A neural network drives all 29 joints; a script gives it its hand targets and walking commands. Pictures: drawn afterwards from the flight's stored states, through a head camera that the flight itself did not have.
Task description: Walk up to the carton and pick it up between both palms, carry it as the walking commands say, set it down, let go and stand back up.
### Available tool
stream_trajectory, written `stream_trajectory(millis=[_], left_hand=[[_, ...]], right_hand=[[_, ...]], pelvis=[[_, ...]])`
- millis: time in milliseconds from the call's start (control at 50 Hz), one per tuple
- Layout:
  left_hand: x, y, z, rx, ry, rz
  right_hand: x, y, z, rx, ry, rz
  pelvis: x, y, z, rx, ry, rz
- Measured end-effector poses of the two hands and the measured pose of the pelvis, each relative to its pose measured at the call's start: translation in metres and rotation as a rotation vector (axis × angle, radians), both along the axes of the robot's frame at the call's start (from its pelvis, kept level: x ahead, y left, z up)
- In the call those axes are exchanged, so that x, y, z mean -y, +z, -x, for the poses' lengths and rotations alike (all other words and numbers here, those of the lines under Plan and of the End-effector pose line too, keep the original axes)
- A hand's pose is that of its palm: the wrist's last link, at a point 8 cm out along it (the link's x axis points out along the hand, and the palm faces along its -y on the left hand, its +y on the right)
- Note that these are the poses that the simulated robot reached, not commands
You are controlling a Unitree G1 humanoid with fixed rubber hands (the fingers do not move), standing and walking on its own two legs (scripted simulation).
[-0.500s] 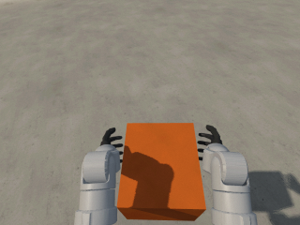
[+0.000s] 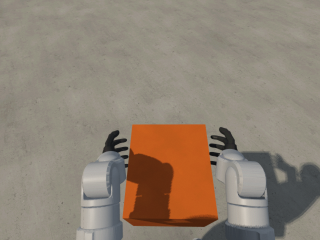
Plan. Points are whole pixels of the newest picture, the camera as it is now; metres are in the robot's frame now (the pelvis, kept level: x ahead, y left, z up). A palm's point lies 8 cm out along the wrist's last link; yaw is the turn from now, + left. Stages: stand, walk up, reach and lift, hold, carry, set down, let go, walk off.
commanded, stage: carry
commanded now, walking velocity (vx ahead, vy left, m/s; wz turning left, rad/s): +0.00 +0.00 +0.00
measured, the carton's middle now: (168, 176) +0.31 -0.02 -0.02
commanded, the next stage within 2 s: none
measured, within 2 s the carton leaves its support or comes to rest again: neither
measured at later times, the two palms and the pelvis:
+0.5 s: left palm (69, 68) +0.71 +0.31 +0.05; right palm (142, 63) +0.73 +0.04 +0.04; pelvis +0.39 +0.13 +0.00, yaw +3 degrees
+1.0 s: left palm (64, 37) +0.82 +0.33 +0.11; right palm (135, 34) +0.84 +0.06 +0.10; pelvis +0.53 +0.16 +0.00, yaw +5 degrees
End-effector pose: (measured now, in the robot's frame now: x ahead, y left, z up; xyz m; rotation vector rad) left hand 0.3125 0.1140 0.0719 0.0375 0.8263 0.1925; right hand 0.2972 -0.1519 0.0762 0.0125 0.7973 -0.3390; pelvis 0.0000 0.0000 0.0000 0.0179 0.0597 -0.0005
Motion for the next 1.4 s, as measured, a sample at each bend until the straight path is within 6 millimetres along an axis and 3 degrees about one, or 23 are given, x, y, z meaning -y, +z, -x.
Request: stream_trajectory(millis=[60,120,280,360,440,520,580,720,820,900,980,1080,1180,1400], left_hand=[[-0.012,0.011,-0.069,0.083,-0.007,-0.026],[-0.038,0.016,-0.123,0.076,0.021,-0.057],[-0.135,0.002,-0.218,-0.02,0.263,-0.008],[-0.171,-0.005,-0.29,0.026,0.277,-0.026],[-0.189,-0.007,-0.363,0.086,0.276,0.017],[-0.19,-0.024,-0.402,-0.004,0.246,0.063],[-0.188,-0.025,-0.426,-0.035,0.172,0.043],[-0.203,0.011,-0.476,0.108,0.136,0.042],[-0.217,0.034,-0.491,0.151,0.188,0.013],[-0.219,0.044,-0.498,0.148,0.206,-0.022],[-0.215,0.043,-0.505,0.118,0.18,-0.036],[-0.207,0.027,-0.507,0.05,0.13,-0.035],[-0.201,0.019,-0.508,0.029,0.104,-0.007],[-0.201,0.02,-0.502,0.048,0.136,-0.026]], right_hand=[[-0.012,0.004,-0.07,0.087,-0.002,-0.027],[-0.036,0.003,-0.137,0.089,0.055,-0.046],[-0.142,0.009,-0.299,-0.007,0.273,-0.009],[-0.179,-0.005,-0.371,0.035,0.265,-0.046],[-0.194,-0.02,-0.418,0.036,0.249,-0.03],[-0.19,-0.037,-0.434,-0.103,0.215,0.007],[-0.189,-0.037,-0.444,-0.132,0.15,0.0],[-0.203,0.005,-0.496,0.028,0.117,-0.011],[-0.218,0.028,-0.529,0.07,0.204,0.014],[-0.221,0.032,-0.543,0.068,0.236,-0.005],[-0.216,0.028,-0.545,0.04,0.22,-0.01],[-0.207,0.016,-0.537,-0.028,0.188,0.009],[-0.202,0.017,-0.532,-0.047,0.145,0.024],[-0.202,0.013,-0.535,-0.025,0.167,-0.001]], pelvis=[[-0.01,-0.013,-0.068,0.008,0.028,0.038],[-0.02,-0.011,-0.13,0.001,0.085,0.065],[-0.056,0.008,-0.261,-0.014,0.11,0.013],[-0.097,-0.013,-0.329,0.025,0.071,0.062],[-0.119,-0.014,-0.367,0.02,0.066,0.037],[-0.138,0.001,-0.4,-0.014,0.063,0.037],[-0.152,0.008,-0.419,-0.017,0.059,0.047],[-0.166,0.014,-0.463,-0.031,0.072,0.055],[-0.162,0.012,-0.499,-0.031,0.086,0.034],[-0.162,0.008,-0.521,-0.026,0.08,0.042],[-0.164,0.004,-0.533,-0.017,0.087,0.04],[-0.166,0.0,-0.54,-0.003,0.075,0.03],[-0.165,-0.001,-0.539,0.007,0.072,0.032],[-0.16,-0.001,-0.528,0.003,0.069,0.024]])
